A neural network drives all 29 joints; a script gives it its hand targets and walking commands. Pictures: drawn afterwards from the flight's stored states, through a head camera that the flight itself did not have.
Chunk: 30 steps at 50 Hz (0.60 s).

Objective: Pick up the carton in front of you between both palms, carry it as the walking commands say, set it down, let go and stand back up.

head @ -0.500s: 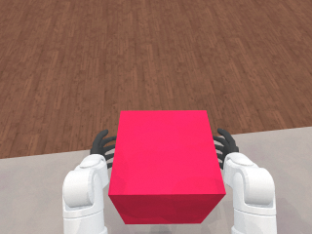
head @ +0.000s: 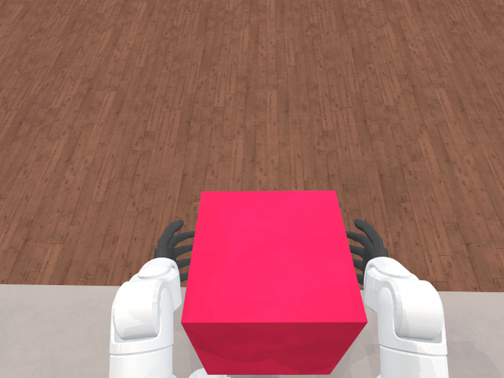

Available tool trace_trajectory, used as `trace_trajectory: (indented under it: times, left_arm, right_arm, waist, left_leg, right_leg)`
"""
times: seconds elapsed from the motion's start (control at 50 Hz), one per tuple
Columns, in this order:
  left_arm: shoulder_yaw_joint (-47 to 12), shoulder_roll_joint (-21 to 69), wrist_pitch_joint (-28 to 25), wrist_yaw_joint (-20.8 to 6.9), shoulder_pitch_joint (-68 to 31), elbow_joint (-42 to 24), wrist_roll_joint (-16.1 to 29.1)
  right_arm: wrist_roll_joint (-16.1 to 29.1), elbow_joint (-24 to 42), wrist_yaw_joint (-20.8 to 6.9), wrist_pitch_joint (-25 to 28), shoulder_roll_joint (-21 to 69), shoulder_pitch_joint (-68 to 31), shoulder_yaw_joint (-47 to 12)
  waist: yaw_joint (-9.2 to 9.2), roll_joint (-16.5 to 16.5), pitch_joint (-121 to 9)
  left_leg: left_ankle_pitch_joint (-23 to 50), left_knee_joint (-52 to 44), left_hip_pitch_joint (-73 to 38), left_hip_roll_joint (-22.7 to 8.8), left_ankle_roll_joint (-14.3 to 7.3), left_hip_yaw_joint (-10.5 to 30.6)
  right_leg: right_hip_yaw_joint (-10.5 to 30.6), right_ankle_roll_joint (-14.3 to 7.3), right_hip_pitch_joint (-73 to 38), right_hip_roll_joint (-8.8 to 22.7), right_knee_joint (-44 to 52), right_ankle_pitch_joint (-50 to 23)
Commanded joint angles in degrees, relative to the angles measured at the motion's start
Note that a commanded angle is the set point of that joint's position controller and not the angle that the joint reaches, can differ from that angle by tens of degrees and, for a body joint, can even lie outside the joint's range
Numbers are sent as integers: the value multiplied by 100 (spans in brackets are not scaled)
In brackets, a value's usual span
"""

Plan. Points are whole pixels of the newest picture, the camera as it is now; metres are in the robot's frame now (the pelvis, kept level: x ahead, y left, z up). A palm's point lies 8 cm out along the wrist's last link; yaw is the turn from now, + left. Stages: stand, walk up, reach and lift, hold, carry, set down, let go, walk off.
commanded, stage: carry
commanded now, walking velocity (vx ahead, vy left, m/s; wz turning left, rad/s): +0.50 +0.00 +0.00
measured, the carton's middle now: (268, 287) +0.26 +0.01 -0.02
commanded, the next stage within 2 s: none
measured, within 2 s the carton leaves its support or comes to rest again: neither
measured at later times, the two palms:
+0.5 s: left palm (209, 65) +0.70 +0.15 +0.13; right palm (350, 74) +0.66 -0.14 +0.14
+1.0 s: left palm (228, 11) +1.03 +0.15 +0.12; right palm (331, 8) +1.05 -0.15 +0.12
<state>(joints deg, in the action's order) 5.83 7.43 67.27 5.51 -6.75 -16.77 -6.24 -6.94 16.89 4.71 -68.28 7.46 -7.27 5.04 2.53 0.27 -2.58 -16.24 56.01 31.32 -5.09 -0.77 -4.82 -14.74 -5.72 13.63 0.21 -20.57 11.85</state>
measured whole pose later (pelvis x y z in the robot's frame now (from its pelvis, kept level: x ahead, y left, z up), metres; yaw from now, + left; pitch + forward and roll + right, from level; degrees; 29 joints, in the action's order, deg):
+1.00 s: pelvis +0.65 -0.02 +0.00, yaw -2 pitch +7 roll +1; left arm 18.0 3.9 74.3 9.9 -45.0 -10.0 -2.6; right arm -4.8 9.9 7.3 -76.7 3.7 -47.5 19.2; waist 5.0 0.6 9.8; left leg -26.9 62.5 43.2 -0.9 -2.5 -2.0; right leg -6.0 -3.6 16.0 0.2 -26.7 26.5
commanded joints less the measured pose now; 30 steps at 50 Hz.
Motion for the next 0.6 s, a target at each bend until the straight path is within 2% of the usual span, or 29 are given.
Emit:
trace_trajectory:
  times: [0.0,0.1,0.18,0.22,0.24,0.26,0.28,0.3,0.32,0.34,0.36,0.38,0.4,0.44,0.5,0.58]
  left_arm:
    - [-4413,5584,-103,-1695,-3007,-926,2730]
    - [-4228,5016,35,-1640,-2972,-1249,2668]
    - [-4050,4373,281,-1458,-3598,-1410,2609]
    - [-3972,3977,433,-1354,-4066,-1360,2592]
    - [-3935,3801,523,-1300,-4363,-1299,2592]
    - [-3873,3615,616,-1252,-4714,-1189,2599]
    - [-3828,3641,748,-1207,-5104,-1105,2723]
    - [-3698,3592,822,-1172,-5368,-901,2737]
    - [-3570,3705,867,-1132,-5586,-685,2760]
    - [-3462,3821,895,-1107,-5864,-529,2778]
    - [-3383,3955,917,-1084,-6060,-353,2765]
    - [-3302,4070,932,-1065,-6235,-181,2739]
    - [-3242,4188,938,-1048,-6437,-4,2703]
    - [-3181,4393,925,-1021,-6864,296,2661]
    - [-3103,4607,885,-968,-7605,635,2667]
    - [-2918,4724,881,-916,-8295,1168,2726]
  right_arm:
    - [2155,638,-1307,316,5671,-2552,-4075]
    - [2276,1188,-1195,178,5217,-2848,-4154]
    - [2490,1554,-1142,-145,4514,-3652,-4076]
    - [2540,1472,-1112,-323,4112,-4075,-3942]
    - [2524,1305,-1093,-409,3885,-4243,-3831]
    - [2530,1160,-1073,-504,3689,-4456,-3705]
    - [2497,929,-1049,-564,3401,-4757,-3530]
    - [2620,740,-1024,-647,3476,-5006,-3483]
    - [2770,725,-1010,-714,3580,-5282,-3484]
    - [2888,656,-1017,-747,3798,-5656,-3507]
    - [3006,609,-1035,-770,3992,-6035,-3525]
    - [3111,525,-1056,-784,4163,-6407,-3535]
    - [3190,377,-1080,-786,4317,-6709,-3506]
    - [3297,111,-1125,-778,4542,-7206,-3426]
    - [3361,-267,-1144,-766,4721,-7862,-3252]
    - [3286,-898,-1084,-762,4757,-8408,-2904]
  waist:
    - [-142,540,-1748]
    - [-82,716,-1339]
    - [1,805,-1032]
    - [-156,825,-1345]
    - [-363,569,-1732]
    - [-649,158,-2215]
    - [-690,-1247,-2746]
    - [-701,-1724,-2561]
    - [-669,-1390,-2471]
    - [-689,-758,-2445]
    - [-617,-280,-2340]
    - [-548,-273,-2348]
    - [-512,-388,-2432]
    - [-475,-564,-2422]
    - [-535,-663,-2294]
    - [-643,-830,-2235]
  left_leg:
    - [378,-929,520,-52,76,-124]
    - [1154,-1991,592,138,15,-524]
    - [1379,-2492,140,302,-181,-766]
    - [1162,-2726,-1031,646,-291,-1058]
    - [946,-2854,-2160,868,-314,-1237]
    - [442,-2829,-3468,180,-428,-298]
    - [-623,-3380,-4650,-1431,-1320,2663]
    - [-139,-4062,-4864,-1701,-1613,3792]
    - [571,-3822,-4747,-1677,-1587,3160]
    - [1265,-3580,-4466,-1527,-1440,2671]
    - [1649,-3539,-4089,-1398,-1213,2163]
    - [1729,-3599,-3791,-1285,-1052,1767]
    - [1754,-3661,-3662,-1230,-985,1511]
    - [1854,-3733,-3551,-1150,-1037,1169]
    - [2261,-3659,-3726,-1012,-1148,780]
    - [3041,-3265,-4015,-777,-1073,350]
  right_leg:
    - [1547,-310,-1871,1602,951,-1309]
    - [967,-174,-2190,1351,715,-2474]
    - [687,-138,-2228,1265,353,-3107]
    - [349,11,-1979,1157,-600,-4028]
    - [92,154,-1535,940,-1597,-3869]
    - [208,275,-541,840,-2776,-2347]
    - [391,523,1170,103,-4610,-633]
    - [1045,475,2387,-336,-5654,1617]
    - [1456,295,2741,37,-6158,1561]
    - [1568,190,2844,225,-6121,1396]
    - [1620,163,2807,404,-5732,1086]
    - [1619,183,2629,498,-5371,860]
    - [1559,233,2474,504,-5128,752]
    - [1390,328,2500,440,-4702,685]
    - [1176,423,2894,419,-3889,377]
    - [868,367,2874,249,-2786,-219]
